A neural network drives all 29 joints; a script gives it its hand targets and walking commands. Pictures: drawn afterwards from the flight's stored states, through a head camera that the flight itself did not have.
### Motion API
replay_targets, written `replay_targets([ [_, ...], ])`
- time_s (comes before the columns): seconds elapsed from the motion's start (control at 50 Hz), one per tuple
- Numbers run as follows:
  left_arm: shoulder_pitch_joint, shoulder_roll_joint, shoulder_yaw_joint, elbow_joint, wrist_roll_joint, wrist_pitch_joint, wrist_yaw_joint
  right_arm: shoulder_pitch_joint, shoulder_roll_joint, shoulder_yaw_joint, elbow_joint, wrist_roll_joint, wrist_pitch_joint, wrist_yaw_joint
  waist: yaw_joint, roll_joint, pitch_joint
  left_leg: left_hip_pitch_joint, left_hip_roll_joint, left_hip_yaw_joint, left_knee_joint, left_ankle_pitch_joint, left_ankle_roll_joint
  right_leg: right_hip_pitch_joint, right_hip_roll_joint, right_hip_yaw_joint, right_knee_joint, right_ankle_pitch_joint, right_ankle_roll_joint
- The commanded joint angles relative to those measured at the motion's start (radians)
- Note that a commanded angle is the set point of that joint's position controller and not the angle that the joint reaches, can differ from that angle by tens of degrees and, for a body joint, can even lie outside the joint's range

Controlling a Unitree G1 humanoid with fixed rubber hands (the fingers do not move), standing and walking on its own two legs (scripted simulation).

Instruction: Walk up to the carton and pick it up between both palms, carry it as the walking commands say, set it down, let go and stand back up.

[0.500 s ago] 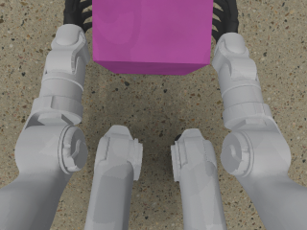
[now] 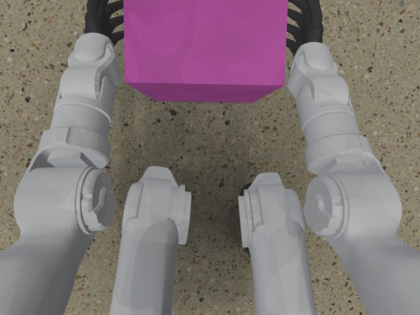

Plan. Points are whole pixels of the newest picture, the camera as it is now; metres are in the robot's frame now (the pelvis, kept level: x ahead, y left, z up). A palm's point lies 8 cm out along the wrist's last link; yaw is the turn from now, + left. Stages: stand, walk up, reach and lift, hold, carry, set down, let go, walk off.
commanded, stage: set down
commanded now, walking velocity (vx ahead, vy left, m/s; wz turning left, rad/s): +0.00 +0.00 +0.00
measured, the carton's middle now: (205, 43) +0.54 +0.04 -0.24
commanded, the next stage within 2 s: none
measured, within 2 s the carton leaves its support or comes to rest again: rests again in 0.46 s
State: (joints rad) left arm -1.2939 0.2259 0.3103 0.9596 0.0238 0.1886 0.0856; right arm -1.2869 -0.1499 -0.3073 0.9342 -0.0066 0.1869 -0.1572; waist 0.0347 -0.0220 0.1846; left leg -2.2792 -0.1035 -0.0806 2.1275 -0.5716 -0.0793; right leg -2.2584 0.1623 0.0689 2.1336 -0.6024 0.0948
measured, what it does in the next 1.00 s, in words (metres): stands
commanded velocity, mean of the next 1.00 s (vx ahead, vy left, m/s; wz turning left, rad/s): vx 0.00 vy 0.00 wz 0.00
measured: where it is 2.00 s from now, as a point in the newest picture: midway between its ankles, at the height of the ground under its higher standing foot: (207, 231)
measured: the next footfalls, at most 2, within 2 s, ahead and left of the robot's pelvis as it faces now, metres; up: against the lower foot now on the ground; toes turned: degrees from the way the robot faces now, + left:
none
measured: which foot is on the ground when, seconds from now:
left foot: down 0.00-1.00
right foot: down 0.00-1.00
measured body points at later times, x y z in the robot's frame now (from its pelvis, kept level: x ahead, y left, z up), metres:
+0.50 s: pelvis +0.00 +0.00 -0.01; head +0.36 +0.02 +0.26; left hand +0.52 +0.19 -0.19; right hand +0.53 -0.12 -0.19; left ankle +0.11 +0.13 -0.35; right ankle +0.10 -0.13 -0.35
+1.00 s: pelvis +0.00 +0.00 -0.02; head +0.35 +0.02 +0.25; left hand +0.52 +0.19 -0.19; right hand +0.53 -0.13 -0.19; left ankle +0.11 +0.13 -0.35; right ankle +0.10 -0.12 -0.35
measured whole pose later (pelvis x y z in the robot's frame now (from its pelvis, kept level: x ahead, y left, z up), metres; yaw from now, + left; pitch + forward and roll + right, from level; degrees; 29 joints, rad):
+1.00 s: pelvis +0.00 +0.00 -0.02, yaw +0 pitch +37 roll -1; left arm -1.35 0.24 0.32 1.03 0.05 0.16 0.03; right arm -1.33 -0.19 -0.31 1.01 -0.02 0.15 -0.11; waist 0.04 -0.02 0.28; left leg -2.27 -0.06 -0.06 2.20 -0.58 -0.05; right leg -2.25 0.12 0.04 2.20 -0.61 0.07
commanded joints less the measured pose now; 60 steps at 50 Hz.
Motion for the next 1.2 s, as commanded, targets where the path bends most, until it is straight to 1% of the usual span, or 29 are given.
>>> replay_targets([
  [0.0, -0.612, -0.911, -0.363, -0.120, -0.085, -0.029, -0.267, -0.676, 0.889, 0.370, -0.153, 0.080, -0.049, 0.245, 0.023, -0.002, -1.139, 0.565, -0.016, 0.160, -0.135, 0.390, 0.051, 0.499, 0.010, -0.160, -0.146, 0.349, -0.062],
  [0.28, -0.602, -0.897, -0.356, -0.096, -0.084, -0.042, -0.269, -0.666, 0.879, 0.371, -0.126, 0.088, -0.060, 0.261, 0.027, -0.003, -1.073, 0.553, -0.014, 0.151, -0.110, 0.401, 0.054, 0.464, 0.005, -0.157, -0.117, 0.358, -0.064],
  [0.48, -0.610, -0.877, -0.368, -0.102, -0.098, -0.057, -0.269, -0.663, 0.865, 0.379, -0.119, 0.095, -0.073, 0.263, 0.025, -0.004, -1.054, 0.540, -0.012, 0.147, -0.089, 0.416, 0.055, 0.459, 0.000, -0.148, -0.099, 0.380, -0.066],
  [0.7, -0.585, -0.834, -0.322, -0.046, -0.068, -0.052, -0.279, -0.651, 0.829, 0.345, -0.068, 0.074, -0.068, 0.273, 0.033, -0.015, -0.936, 0.477, -0.005, 0.143, -0.088, 0.330, 0.064, 0.412, -0.006, -0.142, -0.101, 0.307, -0.066],
  [1.0, -0.560, -0.774, -0.270, 0.000, -0.030, -0.046, -0.287, -0.632, 0.760, 0.289, -0.022, 0.039, -0.063, 0.285, 0.032, -0.009, -0.835, 0.449, 0.005, 0.134, -0.087, 0.268, 0.070, 0.359, -0.016, -0.139, -0.099, 0.237, -0.071],
  [1.08, -0.559, -0.747, -0.258, 0.007, -0.024, -0.048, -0.284, -0.629, 0.733, 0.275, -0.014, 0.032, -0.063, 0.283, 0.031, -0.008, -0.821, 0.451, 0.008, 0.133, -0.086, 0.255, 0.069, 0.356, -0.019, -0.140, -0.098, 0.221, -0.070],
  [1.18, -0.544, -0.655, -0.236, 0.013, -0.022, -0.061, -0.258, -0.614, 0.637, 0.248, -0.001, 0.027, -0.074, 0.262, 0.031, -0.007, -0.825, 0.466, 0.013, 0.135, -0.087, 0.246, 0.065, 0.370, -0.024, -0.144, -0.098, 0.209, -0.067],
])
